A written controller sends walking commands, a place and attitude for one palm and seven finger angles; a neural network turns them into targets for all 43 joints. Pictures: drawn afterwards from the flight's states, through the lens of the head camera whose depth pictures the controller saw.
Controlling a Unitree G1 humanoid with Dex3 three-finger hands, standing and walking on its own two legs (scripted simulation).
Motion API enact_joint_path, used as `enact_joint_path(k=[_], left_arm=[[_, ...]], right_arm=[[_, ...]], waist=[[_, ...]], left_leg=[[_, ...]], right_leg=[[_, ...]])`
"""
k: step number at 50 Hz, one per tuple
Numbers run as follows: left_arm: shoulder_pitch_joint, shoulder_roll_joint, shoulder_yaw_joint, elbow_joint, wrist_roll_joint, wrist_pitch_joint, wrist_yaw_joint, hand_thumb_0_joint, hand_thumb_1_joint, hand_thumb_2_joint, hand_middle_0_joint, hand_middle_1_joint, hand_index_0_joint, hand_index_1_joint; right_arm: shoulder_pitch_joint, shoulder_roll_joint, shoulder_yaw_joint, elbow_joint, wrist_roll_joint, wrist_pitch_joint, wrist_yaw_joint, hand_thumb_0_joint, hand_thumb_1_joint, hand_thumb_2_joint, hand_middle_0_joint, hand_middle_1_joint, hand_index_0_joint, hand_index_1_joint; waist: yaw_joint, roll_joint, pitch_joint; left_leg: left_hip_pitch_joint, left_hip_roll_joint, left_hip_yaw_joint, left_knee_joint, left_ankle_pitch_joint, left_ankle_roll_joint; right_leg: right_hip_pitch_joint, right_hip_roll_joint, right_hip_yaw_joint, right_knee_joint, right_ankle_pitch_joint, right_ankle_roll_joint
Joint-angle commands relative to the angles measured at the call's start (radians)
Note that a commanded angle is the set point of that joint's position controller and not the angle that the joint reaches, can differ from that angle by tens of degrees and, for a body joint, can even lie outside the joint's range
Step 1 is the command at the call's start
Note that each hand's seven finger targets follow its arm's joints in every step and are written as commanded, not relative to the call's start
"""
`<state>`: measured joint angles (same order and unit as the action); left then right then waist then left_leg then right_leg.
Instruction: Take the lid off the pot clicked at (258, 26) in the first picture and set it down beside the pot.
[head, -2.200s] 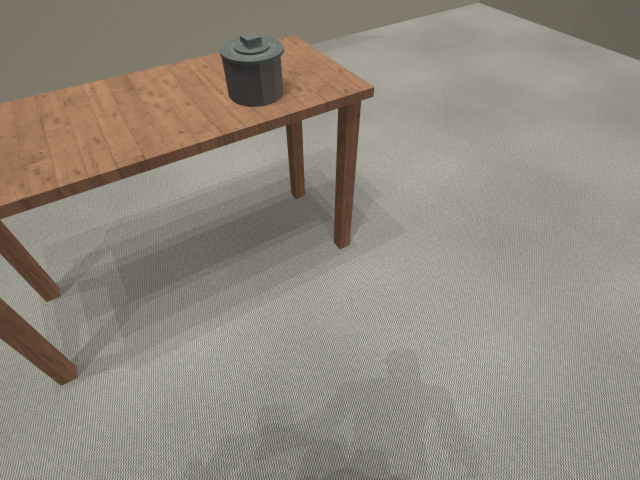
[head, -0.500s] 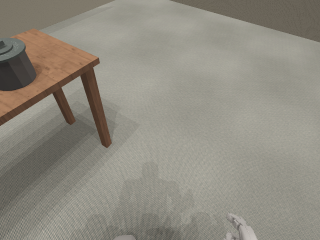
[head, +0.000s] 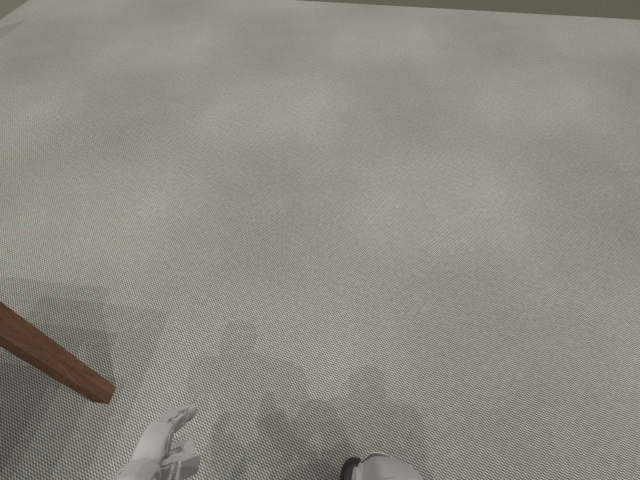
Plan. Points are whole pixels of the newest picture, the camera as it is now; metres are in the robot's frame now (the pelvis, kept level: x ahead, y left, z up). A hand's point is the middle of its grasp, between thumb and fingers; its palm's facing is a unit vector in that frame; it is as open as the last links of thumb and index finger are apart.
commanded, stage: walk to a spot facing it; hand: left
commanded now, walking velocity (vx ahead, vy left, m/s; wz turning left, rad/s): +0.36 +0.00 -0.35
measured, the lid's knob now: out of the picture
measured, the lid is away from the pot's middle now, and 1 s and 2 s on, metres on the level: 0.00 0.00 0.00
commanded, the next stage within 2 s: turn to face it in 0.32 s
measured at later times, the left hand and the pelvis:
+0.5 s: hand (160, 462) +0.18 +0.23 -0.16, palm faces -0.03 -0.98 -0.20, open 7.3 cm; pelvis +0.18 +0.03 +0.01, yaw -9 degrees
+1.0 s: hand (204, 334) +0.35 +0.18 -0.12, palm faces +0.10 -0.96 -0.27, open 7.4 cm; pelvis +0.24 -0.01 +0.02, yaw +6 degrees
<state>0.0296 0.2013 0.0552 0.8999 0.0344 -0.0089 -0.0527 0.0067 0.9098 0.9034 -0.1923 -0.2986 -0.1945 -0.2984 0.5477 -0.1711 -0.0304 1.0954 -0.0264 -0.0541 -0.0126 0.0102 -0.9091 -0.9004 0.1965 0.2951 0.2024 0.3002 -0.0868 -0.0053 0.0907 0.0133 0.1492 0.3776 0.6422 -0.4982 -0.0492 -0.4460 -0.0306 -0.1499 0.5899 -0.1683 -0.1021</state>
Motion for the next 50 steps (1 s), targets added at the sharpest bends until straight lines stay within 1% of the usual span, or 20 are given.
enact_joint_path(k=[1, 4, 7, 10, 16, 18, 20, 21, 22, 23, 26, 28, 30, 38, 43, 44, 45, 46, 47, 50], left_arm=[[0.410, 0.306, 0.077, 0.048, -0.037, -0.025, 0.044, 0.000, 0.900, 0.900, -0.200, -0.300, -0.200, -0.300], [0.211, 0.173, 0.038, 0.006, -0.027, -0.037, 0.052, 0.000, 0.900, 0.900, -0.200, -0.300, -0.200, -0.300], [0.170, 0.139, 0.032, 0.009, -0.014, -0.048, 0.055, 0.000, 0.900, 0.900, -0.200, -0.300, -0.200, -0.300], [0.205, 0.119, 0.039, 0.023, -0.011, -0.053, 0.054, 0.000, 0.900, 0.900, -0.200, -0.300, -0.200, -0.300], [0.303, 0.138, 0.038, 0.056, -0.010, -0.054, 0.052, 0.000, 0.900, 0.900, -0.200, -0.300, -0.200, -0.300], [0.318, 0.144, 0.039, 0.061, -0.014, -0.050, 0.052, 0.000, 0.900, 0.900, -0.200, -0.300, -0.200, -0.300], [0.303, 0.144, 0.044, 0.061, -0.017, -0.042, 0.054, 0.000, 0.900, 0.900, -0.200, -0.300, -0.200, -0.300], [0.294, 0.120, 0.038, 0.058, -0.021, -0.038, 0.053, 0.000, 0.900, 0.900, -0.200, -0.300, -0.200, -0.300], [0.323, 0.066, 0.028, 0.057, -0.026, -0.039, 0.049, 0.000, 0.900, 0.900, -0.200, -0.300, -0.200, -0.300], [0.349, 0.031, 0.013, 0.054, -0.025, -0.046, 0.050, 0.000, 0.900, 0.900, -0.200, -0.300, -0.200, -0.300], [0.295, 0.057, 0.013, 0.094, -0.009, -0.039, 0.055, 0.000, 0.900, 0.900, -0.200, -0.300, -0.200, -0.300], [0.325, 0.018, -0.001, 0.120, -0.011, -0.024, 0.055, 0.000, 0.900, 0.900, -0.200, -0.300, -0.200, -0.300], [0.330, 0.015, -0.003, 0.127, -0.017, -0.013, 0.061, 0.000, 0.900, 0.900, -0.200, -0.300, -0.200, -0.300], [0.170, 0.023, 0.021, 0.036, -0.023, 0.019, 0.078, 0.000, 0.900, 0.900, -0.200, -0.300, -0.200, -0.300], [0.219, 0.040, 0.030, 0.015, -0.032, 0.007, 0.083, 0.000, 0.900, 0.900, -0.200, -0.300, -0.200, -0.300], [0.255, 0.076, 0.036, 0.018, -0.029, -0.004, 0.088, 0.000, 0.900, 0.900, -0.200, -0.300, -0.200, -0.300], [0.287, 0.176, 0.055, 0.019, -0.012, -0.014, 0.097, 0.000, 0.900, 0.900, -0.200, -0.300, -0.200, -0.300], [0.304, 0.228, 0.058, 0.004, -0.015, -0.008, 0.094, 0.000, 0.900, 0.900, -0.200, -0.300, -0.200, -0.300], [0.267, 0.193, 0.055, -0.012, -0.020, -0.010, 0.097, 0.000, 0.900, 0.900, -0.200, -0.300, -0.200, -0.300], [0.130, 0.112, 0.028, -0.054, -0.019, -0.005, 0.095, 0.000, 0.900, 0.900, -0.200, -0.300, -0.200, -0.300]], right_arm=[[-0.129, -0.121, -0.030, -0.161, 0.025, -0.026, -0.007, 0.000, -0.900, -0.900, 0.200, 0.300, 0.200, 0.300], [-0.165, -0.104, -0.032, -0.140, 0.003, 0.008, -0.002, 0.000, -0.900, -0.900, 0.200, 0.300, 0.200, 0.300], [-0.086, -0.063, -0.032, -0.105, -0.003, 0.034, 0.003, 0.000, -0.900, -0.900, 0.200, 0.300, 0.200, 0.300], [-0.144, -0.048, -0.038, -0.129, -0.005, 0.037, 0.013, 0.000, -0.900, -0.900, 0.200, 0.300, 0.200, 0.300], [-0.348, -0.054, -0.031, -0.198, 0.001, 0.012, 0.026, 0.000, -0.900, -0.900, 0.200, 0.300, 0.200, 0.300], [-0.375, -0.065, -0.030, -0.208, 0.005, 0.003, 0.022, 0.000, -0.900, -0.900, 0.200, 0.300, 0.200, 0.300], [-0.329, -0.078, -0.032, -0.190, 0.006, -0.007, 0.013, 0.000, -0.900, -0.900, 0.200, 0.300, 0.200, 0.300], [-0.247, -0.107, -0.034, -0.161, 0.006, -0.014, 0.002, 0.000, -0.900, -0.900, 0.200, 0.300, 0.200, 0.300], [-0.131, -0.194, -0.048, -0.129, -0.005, -0.024, -0.005, 0.000, -0.900, -0.900, 0.200, 0.300, 0.200, 0.300], [-0.076, -0.259, -0.055, -0.119, -0.005, -0.011, -0.003, 0.000, -0.900, -0.900, 0.200, 0.300, 0.200, 0.300], [-0.194, -0.140, -0.014, -0.125, 0.004, -0.007, -0.015, 0.000, -0.900, -0.900, 0.200, 0.300, 0.200, 0.300], [-0.243, -0.111, -0.002, -0.116, 0.011, -0.016, -0.019, 0.000, -0.900, -0.900, 0.200, 0.300, 0.200, 0.300], [-0.242, -0.114, -0.003, -0.103, 0.017, -0.014, -0.021, 0.000, -0.900, -0.900, 0.200, 0.300, 0.200, 0.300], [-0.215, -0.164, -0.051, -0.106, 0.006, 0.035, -0.017, 0.000, -0.900, -0.900, 0.200, 0.300, 0.200, 0.300], [-0.266, -0.185, -0.072, -0.136, 0.009, 0.057, -0.013, 0.000, -0.900, -0.900, 0.200, 0.300, 0.200, 0.300], [-0.265, -0.163, -0.071, -0.148, 0.018, 0.056, -0.007, 0.000, -0.900, -0.900, 0.200, 0.300, 0.200, 0.300], [-0.252, -0.095, -0.064, -0.167, 0.027, 0.055, 0.001, 0.000, -0.900, -0.900, 0.200, 0.300, 0.200, 0.300], [-0.248, -0.101, -0.071, -0.192, 0.016, 0.061, -0.001, 0.000, -0.900, -0.900, 0.200, 0.300, 0.200, 0.300], [-0.271, -0.123, -0.078, -0.180, 0.008, 0.082, 0.000, 0.000, -0.900, -0.900, 0.200, 0.300, 0.200, 0.300], [-0.256, -0.105, -0.079, -0.153, 0.006, 0.101, 0.022, 0.000, -0.900, -0.900, 0.200, 0.300, 0.200, 0.300]], waist=[[0.212, -0.035, -0.322], [0.098, -0.022, -0.083], [0.030, -0.074, -0.065], [0.043, -0.092, -0.049], [0.115, -0.099, -0.050], [0.121, -0.113, -0.051], [0.090, -0.092, -0.061], [0.051, -0.036, -0.084], [0.016, 0.164, -0.162], [0.016, 0.304, -0.185], [0.053, 0.150, -0.051], [0.098, 0.127, -0.058], [0.107, 0.138, -0.100], [0.068, 0.174, -0.101], [0.110, 0.142, -0.130], [0.127, 0.056, -0.152], [0.133, -0.219, -0.179], [0.133, -0.275, -0.176], [0.129, -0.251, -0.146], [0.057, -0.135, -0.040]], left_leg=[[-0.684, -0.012, -0.294, 0.829, -0.025, 0.022], [-0.590, 0.058, -0.346, 0.704, 0.166, 0.010], [-0.505, 0.039, -0.322, 0.540, 0.212, -0.007], [-0.502, 0.025, -0.311, 0.403, 0.266, -0.016], [-0.490, -0.034, -0.301, 0.104, 0.232, -0.004], [-0.428, -0.064, -0.290, 0.017, 0.223, 0.002], [-0.260, -0.085, -0.273, -0.138, 0.278, 0.004], [-0.098, -0.061, -0.295, -0.220, 0.315, 0.017], [0.083, 0.126, -0.520, -0.272, 0.393, 0.091], [0.132, 0.327, -0.712, -0.347, 0.521, 0.205], [-0.107, 0.232, -0.625, -0.375, 0.641, 0.245], [-0.165, 0.145, -0.495, -0.362, 0.842, 0.214], [-0.163, 0.101, -0.452, -0.332, 0.966, 0.205], [-0.175, 0.090, -0.582, -0.294, 0.802, 0.228], [-0.288, 0.043, -0.645, -0.195, 0.664, 0.183], [-0.378, -0.007, -0.616, -0.122, 0.528, 0.134], [-0.564, -0.142, -0.451, 0.080, 0.208, 0.047], [-0.604, -0.181, -0.379, 0.298, -0.127, 0.013], [-0.587, -0.137, -0.435, 0.451, -0.102, 0.015], [-0.591, -0.092, -0.390, 0.603, 0.093, -0.006]], right_leg=[[0.678, -0.413, 0.626, -0.237, 0.206, -0.218], [0.222, -0.283, 0.420, -0.357, -0.021, -0.110], [0.089, -0.193, 0.282, -0.386, -0.038, -0.079], [0.064, -0.169, 0.290, -0.416, -0.138, -0.084], [0.225, -0.185, 0.358, -0.373, -0.077, -0.096], [0.249, -0.185, 0.374, -0.336, 0.003, -0.090], [0.202, -0.147, 0.356, -0.244, 0.056, -0.053], [0.122, -0.098, 0.310, -0.131, 0.067, -0.018], [-0.014, 0.011, 0.210, 0.107, -0.075, 0.039], [-0.140, 0.064, 0.095, 0.359, -0.414, 0.081], [-0.146, -0.038, 0.151, 0.530, -0.321, 0.103], [-0.054, -0.054, 0.132, 0.451, -0.228, 0.129], [0.008, -0.043, 0.119, 0.372, -0.195, 0.144], [0.002, -0.015, 0.112, 0.245, -0.231, 0.172], [0.239, 0.014, 0.105, -0.079, -0.076, 0.158], [0.384, -0.045, 0.152, -0.219, 0.037, 0.151], [0.546, -0.295, 0.364, -0.288, 0.207, 0.080], [0.464, -0.481, 0.443, -0.287, 0.324, -0.030], [0.345, -0.446, 0.414, -0.308, 0.255, -0.043], [0.223, -0.310, 0.194, -0.302, 0.149, -0.010]])
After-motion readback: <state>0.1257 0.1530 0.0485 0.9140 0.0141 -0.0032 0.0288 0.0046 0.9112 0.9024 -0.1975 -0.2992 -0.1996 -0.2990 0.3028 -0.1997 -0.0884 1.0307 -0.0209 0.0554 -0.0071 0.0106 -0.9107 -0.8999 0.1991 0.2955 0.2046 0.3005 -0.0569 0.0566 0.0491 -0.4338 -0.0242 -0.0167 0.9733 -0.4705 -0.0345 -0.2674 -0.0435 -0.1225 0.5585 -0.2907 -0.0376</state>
